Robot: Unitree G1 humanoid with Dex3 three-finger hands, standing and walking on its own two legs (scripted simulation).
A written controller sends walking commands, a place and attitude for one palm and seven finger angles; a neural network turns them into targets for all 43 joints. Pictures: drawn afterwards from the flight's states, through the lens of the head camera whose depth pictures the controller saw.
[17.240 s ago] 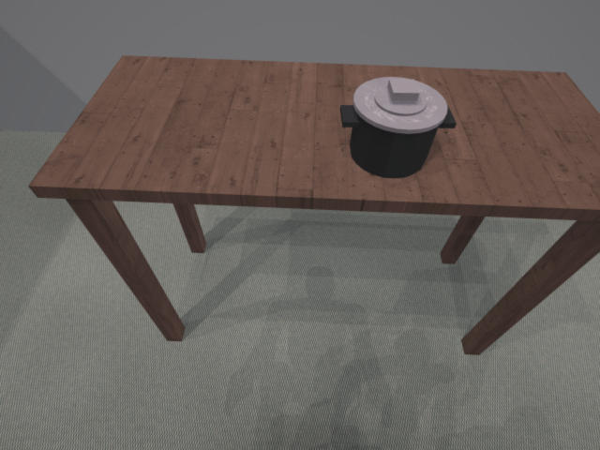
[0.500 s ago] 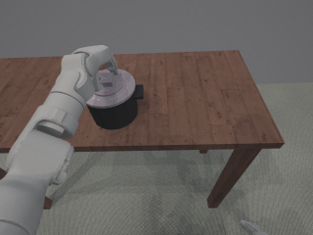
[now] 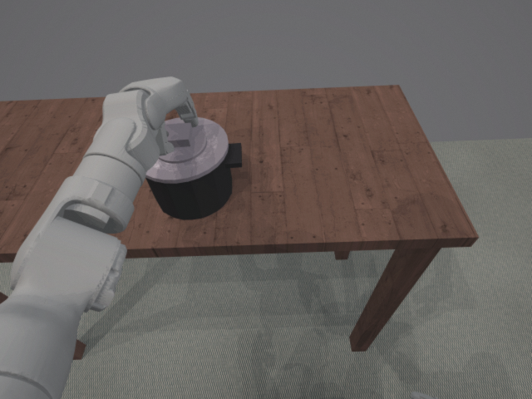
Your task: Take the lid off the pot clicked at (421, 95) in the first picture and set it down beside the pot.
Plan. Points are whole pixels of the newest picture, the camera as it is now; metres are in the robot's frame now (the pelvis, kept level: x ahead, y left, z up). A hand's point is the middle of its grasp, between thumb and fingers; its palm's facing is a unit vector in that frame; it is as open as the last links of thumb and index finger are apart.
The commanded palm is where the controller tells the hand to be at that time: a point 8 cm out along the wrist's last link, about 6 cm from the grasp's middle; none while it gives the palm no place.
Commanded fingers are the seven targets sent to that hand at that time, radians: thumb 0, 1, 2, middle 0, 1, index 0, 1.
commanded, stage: close the fingers and squeeze the knob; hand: left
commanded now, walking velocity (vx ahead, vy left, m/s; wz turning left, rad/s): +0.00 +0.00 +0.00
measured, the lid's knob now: (177, 135) +0.49 +0.13 +0.15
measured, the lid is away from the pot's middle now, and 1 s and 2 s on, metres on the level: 0.00 0.00 0.00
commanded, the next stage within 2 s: lift the lid straight up in 1.54 s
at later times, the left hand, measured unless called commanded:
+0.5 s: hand (166, 135) +0.47 +0.14 +0.16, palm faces -0.36 -0.06 -0.93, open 9.7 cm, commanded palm +0.45 +0.13 +0.22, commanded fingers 0.00 0.07 1.02 -0.59 -0.91 -0.59 -0.91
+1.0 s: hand (167, 134) +0.47 +0.13 +0.17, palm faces -0.36 -0.08 -0.93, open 8.4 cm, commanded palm +0.46 +0.14 +0.22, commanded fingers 0.00 0.30 0.92 -0.68 -1.01 -0.67 -0.99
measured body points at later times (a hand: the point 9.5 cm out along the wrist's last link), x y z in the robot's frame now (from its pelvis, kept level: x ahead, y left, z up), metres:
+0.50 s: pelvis +0.00 +0.00 +0.00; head +0.03 -0.02 +0.45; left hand +0.48 +0.14 +0.22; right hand +0.10 -0.26 -0.13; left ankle +0.04 +0.07 -0.74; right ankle -0.05 -0.10 -0.74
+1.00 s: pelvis +0.00 +0.00 +0.00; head +0.03 -0.02 +0.45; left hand +0.48 +0.14 +0.22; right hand +0.10 -0.26 -0.13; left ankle +0.04 +0.07 -0.74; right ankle -0.05 -0.10 -0.74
